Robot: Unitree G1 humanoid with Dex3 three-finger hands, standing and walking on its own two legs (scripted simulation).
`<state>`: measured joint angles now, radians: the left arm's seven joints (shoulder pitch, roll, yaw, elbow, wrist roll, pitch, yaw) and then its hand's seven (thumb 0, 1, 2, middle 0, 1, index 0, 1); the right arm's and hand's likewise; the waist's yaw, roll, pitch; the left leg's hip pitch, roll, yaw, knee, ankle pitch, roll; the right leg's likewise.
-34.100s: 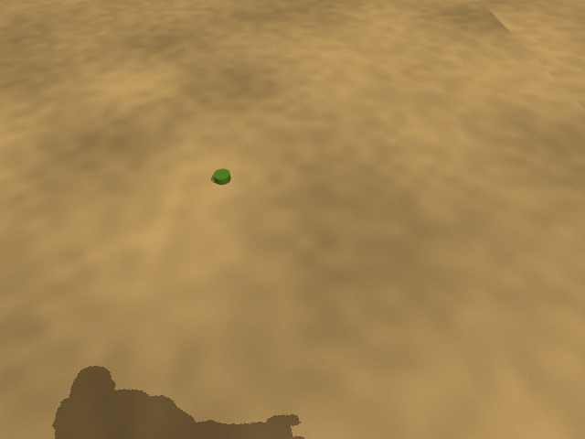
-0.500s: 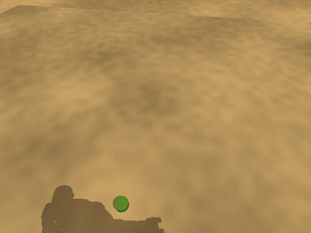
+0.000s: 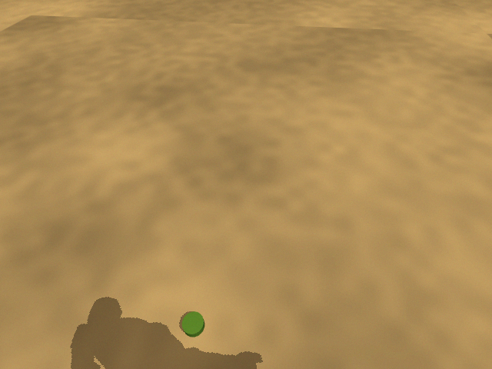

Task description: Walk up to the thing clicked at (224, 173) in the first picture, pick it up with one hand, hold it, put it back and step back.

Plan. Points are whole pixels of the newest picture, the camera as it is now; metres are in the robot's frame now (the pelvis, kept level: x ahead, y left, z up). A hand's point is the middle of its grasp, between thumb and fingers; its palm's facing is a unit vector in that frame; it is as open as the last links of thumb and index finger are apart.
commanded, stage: stand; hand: left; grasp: from above
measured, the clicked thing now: (193, 324) +0.45 +0.23 -0.76
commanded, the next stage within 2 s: step back in 1.46 s
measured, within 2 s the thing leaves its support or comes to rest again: neither
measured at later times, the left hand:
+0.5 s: hand out of the picture +0.08 +0.24 -0.16, palm faces +0.02 -0.94 -0.33, open 7.4 cm
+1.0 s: hand out of the picture +0.10 +0.24 -0.15, palm faces +0.01 -0.94 -0.34, open 7.4 cm
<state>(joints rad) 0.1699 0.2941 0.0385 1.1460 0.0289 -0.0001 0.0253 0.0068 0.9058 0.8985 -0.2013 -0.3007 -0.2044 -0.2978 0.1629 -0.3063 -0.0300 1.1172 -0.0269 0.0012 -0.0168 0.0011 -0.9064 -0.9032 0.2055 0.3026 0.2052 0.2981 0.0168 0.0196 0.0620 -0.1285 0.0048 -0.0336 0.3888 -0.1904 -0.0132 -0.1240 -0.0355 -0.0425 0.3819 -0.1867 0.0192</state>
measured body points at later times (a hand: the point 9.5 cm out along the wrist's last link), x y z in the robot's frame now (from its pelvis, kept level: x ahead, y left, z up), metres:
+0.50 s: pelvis +0.01 +0.00 +0.00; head +0.02 -0.01 +0.45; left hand +0.08 +0.29 -0.13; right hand +0.07 -0.29 -0.14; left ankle +0.02 +0.13 -0.74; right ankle +0.02 -0.13 -0.74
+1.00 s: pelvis +0.02 -0.01 +0.00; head +0.03 -0.01 +0.45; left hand +0.10 +0.29 -0.13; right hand +0.10 -0.30 -0.14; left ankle +0.02 +0.13 -0.74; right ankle +0.02 -0.13 -0.74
